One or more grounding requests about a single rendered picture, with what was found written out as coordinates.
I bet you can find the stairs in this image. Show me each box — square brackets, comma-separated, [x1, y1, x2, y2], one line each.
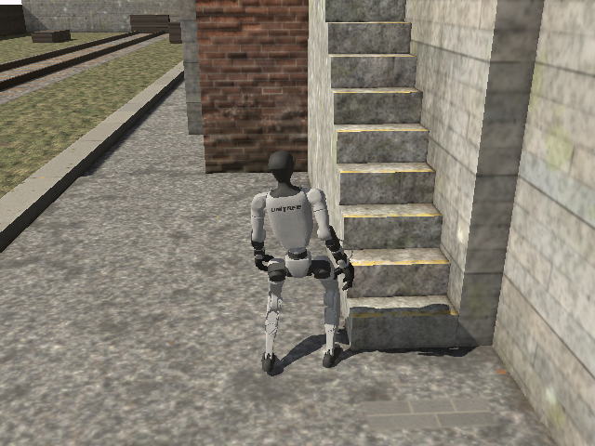
[308, 0, 459, 350]

